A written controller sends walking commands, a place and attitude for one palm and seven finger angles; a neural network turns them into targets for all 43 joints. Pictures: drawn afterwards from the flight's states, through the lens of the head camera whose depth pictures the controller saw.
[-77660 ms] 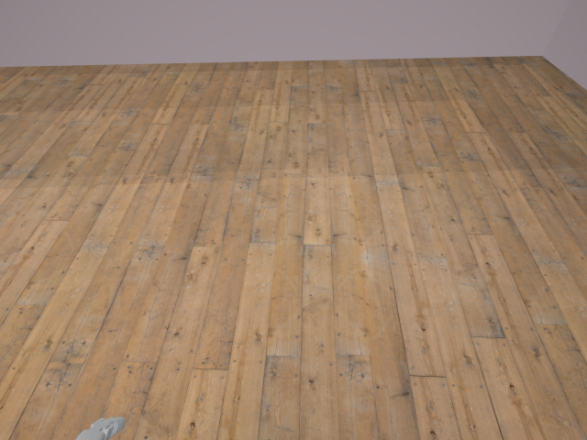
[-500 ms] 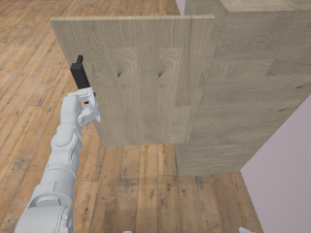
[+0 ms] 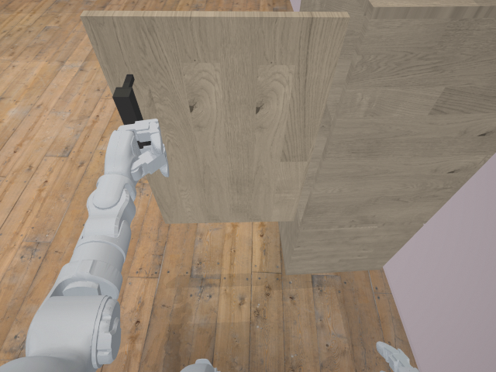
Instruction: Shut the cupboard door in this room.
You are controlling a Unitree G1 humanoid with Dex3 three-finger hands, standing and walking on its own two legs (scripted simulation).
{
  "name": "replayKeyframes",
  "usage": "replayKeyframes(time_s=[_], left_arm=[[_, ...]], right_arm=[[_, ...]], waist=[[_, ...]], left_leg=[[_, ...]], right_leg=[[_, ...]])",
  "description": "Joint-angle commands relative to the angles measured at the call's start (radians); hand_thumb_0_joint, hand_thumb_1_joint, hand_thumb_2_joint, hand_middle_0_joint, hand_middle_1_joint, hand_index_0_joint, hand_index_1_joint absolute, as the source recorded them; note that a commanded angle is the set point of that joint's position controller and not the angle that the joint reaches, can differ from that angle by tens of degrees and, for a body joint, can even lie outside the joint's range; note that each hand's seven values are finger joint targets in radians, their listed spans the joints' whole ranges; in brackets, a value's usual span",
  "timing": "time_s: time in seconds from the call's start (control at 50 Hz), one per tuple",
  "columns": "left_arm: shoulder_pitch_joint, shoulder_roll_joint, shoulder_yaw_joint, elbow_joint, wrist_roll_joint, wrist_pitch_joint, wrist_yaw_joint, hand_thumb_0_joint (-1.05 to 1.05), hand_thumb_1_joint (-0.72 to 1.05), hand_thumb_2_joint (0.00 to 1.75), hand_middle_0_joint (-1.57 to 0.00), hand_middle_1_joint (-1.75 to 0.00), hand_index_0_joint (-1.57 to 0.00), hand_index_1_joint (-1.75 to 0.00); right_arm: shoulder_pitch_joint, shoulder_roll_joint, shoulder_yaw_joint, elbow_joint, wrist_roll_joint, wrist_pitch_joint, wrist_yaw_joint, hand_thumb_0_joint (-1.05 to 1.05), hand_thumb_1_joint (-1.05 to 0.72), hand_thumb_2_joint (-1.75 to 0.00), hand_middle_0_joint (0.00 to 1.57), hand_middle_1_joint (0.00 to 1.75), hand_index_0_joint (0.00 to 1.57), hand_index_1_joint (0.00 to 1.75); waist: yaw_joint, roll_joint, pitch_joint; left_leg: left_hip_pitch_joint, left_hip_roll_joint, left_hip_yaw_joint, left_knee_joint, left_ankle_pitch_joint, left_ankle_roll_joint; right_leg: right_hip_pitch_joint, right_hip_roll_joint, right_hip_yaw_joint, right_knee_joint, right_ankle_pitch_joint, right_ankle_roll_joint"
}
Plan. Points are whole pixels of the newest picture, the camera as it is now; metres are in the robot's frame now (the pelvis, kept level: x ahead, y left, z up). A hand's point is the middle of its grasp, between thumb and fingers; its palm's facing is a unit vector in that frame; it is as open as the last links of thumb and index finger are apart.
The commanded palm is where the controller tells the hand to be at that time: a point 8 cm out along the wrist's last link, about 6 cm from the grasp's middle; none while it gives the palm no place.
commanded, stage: push the door shut along its arc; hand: left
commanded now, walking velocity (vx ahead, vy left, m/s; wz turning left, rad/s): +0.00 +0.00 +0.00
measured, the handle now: (138, 121) +0.52 +0.19 +0.10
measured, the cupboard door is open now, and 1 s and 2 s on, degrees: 88 75 56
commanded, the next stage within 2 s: pull the fist back off the door in 1.66 s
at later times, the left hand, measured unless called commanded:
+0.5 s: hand (164, 134) +0.48 +0.14 +0.11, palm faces -0.16 -0.99 +0.00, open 3.1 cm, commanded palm +0.48 +0.19 +0.10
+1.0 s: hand (186, 110) +0.54 +0.11 +0.11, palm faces -0.31 -0.95 +0.01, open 3.1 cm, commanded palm +0.55 +0.16 +0.10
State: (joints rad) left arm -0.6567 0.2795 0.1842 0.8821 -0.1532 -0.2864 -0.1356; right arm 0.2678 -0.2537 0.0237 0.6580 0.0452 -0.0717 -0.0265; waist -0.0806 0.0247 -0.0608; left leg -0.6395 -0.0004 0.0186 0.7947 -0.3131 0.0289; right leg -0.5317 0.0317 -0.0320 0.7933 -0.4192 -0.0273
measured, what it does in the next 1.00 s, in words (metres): stands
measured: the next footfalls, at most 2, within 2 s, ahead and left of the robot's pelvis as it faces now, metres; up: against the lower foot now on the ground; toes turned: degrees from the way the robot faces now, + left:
none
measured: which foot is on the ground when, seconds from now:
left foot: down 0.00-1.00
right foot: down 0.00-1.00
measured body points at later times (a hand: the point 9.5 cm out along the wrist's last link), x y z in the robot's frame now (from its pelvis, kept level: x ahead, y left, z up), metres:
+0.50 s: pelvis +0.00 +0.00 -0.01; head +0.08 +0.00 +0.44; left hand +0.49 +0.19 +0.11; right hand +0.01 -0.28 -0.12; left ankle +0.05 +0.10 -0.70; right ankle -0.01 -0.10 -0.70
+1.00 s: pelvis -0.01 +0.02 -0.03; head +0.12 +0.03 +0.40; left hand +0.55 +0.16 +0.11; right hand -0.04 -0.25 -0.13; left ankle +0.05 +0.10 -0.70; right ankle -0.01 -0.10 -0.70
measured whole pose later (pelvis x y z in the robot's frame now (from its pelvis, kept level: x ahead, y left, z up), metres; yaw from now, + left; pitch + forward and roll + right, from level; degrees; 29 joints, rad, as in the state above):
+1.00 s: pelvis -0.01 +0.02 -0.03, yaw -2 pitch +20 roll -3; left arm -1.21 0.53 0.27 1.34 -0.09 -0.25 -0.38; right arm 0.42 -0.29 0.03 0.69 0.01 -0.06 -0.01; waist -0.23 0.05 -0.08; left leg -0.96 0.02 0.01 0.97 -0.36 0.05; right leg -0.84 0.05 -0.04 0.93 -0.44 -0.01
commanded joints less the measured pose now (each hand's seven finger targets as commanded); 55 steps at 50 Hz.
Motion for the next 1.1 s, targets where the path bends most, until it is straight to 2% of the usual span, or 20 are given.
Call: replayKeyframes(time_s=[0.0, 0.06, 0.1, 0.14, 0.22, 0.3, 0.38, 0.42, 0.48, 0.52, 0.56, 0.62, 0.66, 0.72, 0.84, 0.9, 1.02, 1.04, 1.06, 1.08], left_arm=[[-0.496, 0.244, 0.085, -0.137, -0.013, -0.075, -0.017, 0.0, 0.9, 0.9, -1.3, -1.5, -1.3, -1.5], [-0.5, 0.298, 0.126, -0.044, -0.012, -0.065, -0.05, 0.0, 0.9, 0.9, -1.3, -1.5, -1.3, -1.5], [-0.536, 0.293, 0.111, -0.042, -0.012, -0.071, -0.076, 0.0, 0.9, 0.9, -1.3, -1.5, -1.3, -1.5], [-0.553, 0.279, 0.096, -0.036, -0.015, -0.075, -0.097, 0.0, 0.9, 0.9, -1.3, -1.5, -1.3, -1.5], [-0.593, 0.335, 0.133, -0.031, -0.027, -0.087, -0.14, 0.0, 0.9, 0.9, -1.3, -1.5, -1.3, -1.5], [-0.63, 0.334, 0.122, -0.032, -0.027, -0.09, -0.172, 0.0, 0.9, 0.9, -1.3, -1.5, -1.3, -1.5], [-0.692, 0.355, 0.115, -0.011, -0.026, -0.083, -0.19, 0.0, 0.9, 0.9, -1.3, -1.5, -1.3, -1.5], [-0.718, 0.393, 0.144, 0.009, -0.024, -0.083, -0.194, 0.0, 0.9, 0.9, -1.3, -1.5, -1.3, -1.5], [-0.755, 0.357, 0.101, 0.054, -0.018, -0.075, -0.206, 0.0, 0.9, 0.9, -1.3, -1.5, -1.3, -1.5], [-0.809, 0.405, 0.126, 0.059, -0.015, -0.081, -0.212, 0.0, 0.9, 0.9, -1.3, -1.5, -1.3, -1.5], [-0.858, 0.391, 0.103, 0.092, -0.012, -0.074, -0.22, 0.0, 0.9, 0.9, -1.3, -1.5, -1.3, -1.5], [-0.904, 0.376, 0.087, 0.106, -0.013, -0.077, -0.235, 0.0, 0.9, 0.9, -1.3, -1.5, -1.3, -1.5], [-0.932, 0.383, 0.088, 0.139, -0.01, -0.068, -0.241, 0.0, 0.9, 0.9, -1.3, -1.5, -1.3, -1.5], [-0.973, 0.445, 0.129, 0.181, -0.003, -0.055, -0.244, 0.0, 0.9, 0.9, -1.3, -1.5, -1.3, -1.5], [-1.028, 0.389, 0.077, 0.194, 0.031, -0.05, -0.24, 0.0, 0.9, 0.9, -1.3, -1.5, -1.3, -1.5], [-1.075, 0.427, 0.102, 0.245, 0.033, -0.026, -0.242, 0.0, 0.9, 0.9, -1.3, -1.5, -1.3, -1.5], [-1.151, 0.498, 0.146, 0.231, 0.061, -0.021, -0.232, 0.0, 0.9, 0.9, -1.3, -1.5, -1.3, -1.5], [-1.12, 0.497, 0.144, 0.271, 0.072, -0.012, -0.231, 0.0, 0.9, 0.9, -1.3, -1.5, -1.3, -1.5], [-1.16, 0.487, 0.129, 0.263, 0.073, -0.012, -0.233, 0.0, 0.9, 0.9, -1.3, -1.5, -1.3, -1.5], [-1.165, 0.519, 0.15, 0.282, 0.082, -0.008, -0.231, 0.0, 0.9, 0.9, -1.3, -1.5, -1.3, -1.5]], right_arm=[[0.088, -0.155, -0.059, -0.089, 0.002, -0.026, -0.006, 0.0, -0.9, -0.9, 0.2, 0.3, 0.2, 0.3], [0.117, -0.166, -0.059, -0.089, -0.001, -0.015, -0.004, 0.0, -0.9, -0.9, 0.2, 0.3, 0.2, 0.3], [0.128, -0.167, -0.062, -0.094, -0.001, -0.008, -0.002, 0.0, -0.9, -0.9, 0.2, 0.3, 0.2, 0.3], [0.137, -0.166, -0.066, -0.094, -0.001, -0.003, -0.003, 0.0, -0.9, -0.9, 0.2, 0.3, 0.2, 0.3], [0.17, -0.18, -0.072, -0.082, -0.003, 0.007, -0.005, 0.0, -0.9, -0.9, 0.2, 0.3, 0.2, 0.3], [0.19, -0.183, -0.076, -0.077, -0.004, 0.013, -0.004, 0.0, -0.9, -0.9, 0.2, 0.3, 0.2, 0.3], [0.2, -0.186, -0.076, -0.063, -0.004, 0.02, -0.007, 0.0, -0.9, -0.9, 0.2, 0.3, 0.2, 0.3], [0.215, -0.195, -0.077, -0.057, -0.006, 0.021, -0.009, 0.0, -0.9, -0.9, 0.2, 0.3, 0.2, 0.3], [0.213, -0.191, -0.074, -0.048, -0.006, 0.019, -0.006, 0.0, -0.9, -0.9, 0.2, 0.3, 0.2, 0.3], [0.23, -0.203, -0.073, -0.041, -0.007, 0.018, -0.009, 0.0, -0.9, -0.9, 0.2, 0.3, 0.2, 0.3], [0.232, -0.206, -0.072, -0.033, -0.006, 0.013, -0.009, 0.0, -0.9, -0.9, 0.2, 0.3, 0.2, 0.3], [0.243, -0.21, -0.071, -0.031, -0.011, 0.003, -0.008, 0.0, -0.9, -0.9, 0.2, 0.3, 0.2, 0.3], [0.25, -0.216, -0.07, -0.023, -0.013, -0.002, -0.007, 0.0, -0.9, -0.9, 0.2, 0.3, 0.2, 0.3], [0.274, -0.226, -0.067, -0.015, -0.019, -0.004, -0.011, 0.0, -0.9, -0.9, 0.2, 0.3, 0.2, 0.3], [0.294, -0.221, -0.069, -0.016, -0.033, -0.007, 0.001, 0.0, -0.9, -0.9, 0.2, 0.3, 0.2, 0.3], [0.319, -0.234, -0.069, -0.011, -0.034, -0.004, -0.001, 0.0, -0.9, -0.9, 0.2, 0.3, 0.2, 0.3], [0.362, -0.238, -0.067, -0.01, -0.048, -0.002, -0.002, 0.0, -0.9, -0.9, 0.2, 0.3, 0.2, 0.3], [0.359, -0.236, -0.063, -0.012, -0.052, 0.003, 0.002, 0.0, -0.9, -0.9, 0.2, 0.3, 0.2, 0.3], [0.365, -0.237, -0.064, -0.011, -0.051, 0.003, 0.0, 0.0, -0.9, -0.9, 0.2, 0.3, 0.2, 0.3], [0.378, -0.239, -0.064, -0.005, -0.055, 0.006, -0.001, 0.0, -0.9, -0.9, 0.2, 0.3, 0.2, 0.3]], waist=[[-0.019, 0.013, -0.367], [-0.022, -0.032, -0.347], [-0.035, -0.045, -0.349], [-0.041, -0.016, -0.363], [-0.043, 0.0, -0.404], [-0.055, 0.02, -0.432], [-0.079, 0.025, -0.41], [-0.078, 0.026, -0.425], [-0.101, 0.063, -0.384], [-0.107, 0.06, -0.41], [-0.132, 0.057, -0.398], [-0.14, 0.094, -0.433], [-0.151, 0.082, -0.434], [-0.156, 0.078, -0.45], [-0.168, 0.134, -0.504], [-0.191, 0.082, -0.47], [-0.191, 0.156, -0.536], [-0.185, 0.139, -0.524], [-0.205, 0.14, -0.516], [-0.204, 0.121, -0.511]], left_leg=[[0.325, 0.003, -0.046, -0.069, 0.155, 0.005], [0.266, 0.003, -0.041, -0.054, 0.176, 0.009], [0.254, 0.001, -0.035, -0.044, 0.19, 0.014], [0.267, 0.0, -0.035, -0.03, 0.21, 0.016], [0.264, -0.001, -0.035, -0.014, 0.23, 0.019], [0.283, 0.002, -0.044, -0.005, 0.249, 0.019], [0.259, 0.002, -0.044, 0.003, 0.223, 0.023], [0.255, 0.002, -0.05, 0.007, 0.22, 0.024], [0.252, 0.006, -0.054, 0.016, 0.177, 0.022], [0.246, 0.008, -0.065, 0.022, 0.187, 0.023], [0.236, 0.013, -0.071, 0.029, 0.164, 0.023], [0.265, 0.013, -0.082, 0.043, 0.174, 0.021], [0.263, 0.02, -0.094, 0.05, 0.164, 0.019], [0.234, 0.021, -0.098, 0.064, 0.17, 0.022], [0.297, 0.03, -0.124, 0.095, 0.221, 0.012], [0.233, 0.032, -0.121, 0.097, 0.18, 0.018], [0.272, 0.035, -0.134, 0.124, 0.262, 0.014], [0.256, 0.034, -0.136, 0.126, 0.253, 0.012], [0.244, 0.038, -0.133, 0.129, 0.236, 0.013], [0.227, 0.039, -0.138, 0.134, 0.235, 0.014]], right_leg=[[-0.024, 0.002, 0.027, -0.118, 0.265, 0.01], [-0.009, 0.004, 0.032, -0.108, 0.313, 0.014], [-0.009, 0.004, 0.038, -0.105, 0.344, 0.016], [-0.018, 0.007, 0.04, -0.098, 0.367, 0.016], [-0.01, 0.008, 0.047, -0.089, 0.392, 0.015], [-0.039, 0.012, 0.042, -0.083, 0.393, 0.014], [-0.058, 0.014, 0.046, -0.087, 0.379, 0.017], [-0.064, 0.015, 0.046, -0.084, 0.361, 0.015], [-0.131, 0.017, 0.043, -0.091, 0.299, 0.014], [-0.134, 0.018, 0.044, -0.079, 0.295, 0.012], [-0.175, 0.018, 0.044, -0.079, 0.267, 0.015], [-0.217, 0.022, 0.035, -0.064, 0.241, 0.008], [-0.252, 0.023, 0.029, -0.06, 0.217, 0.009], [-0.258, 0.025, 0.027, -0.041, 0.214, 0.006], [-0.351, 0.031, 0.008, -0.014, 0.199, -0.001], [-0.355, 0.034, 0.011, -0.016, 0.18, 0.005], [-0.392, 0.036, 0.001, 0.016, 0.206, -0.003], [-0.391, 0.039, -0.002, 0.015, 0.199, -0.004], [-0.409, 0.038, 0.0, 0.015, 0.192, 0.001], [-0.401, 0.04, -0.003, 0.018, 0.19, -0.001]])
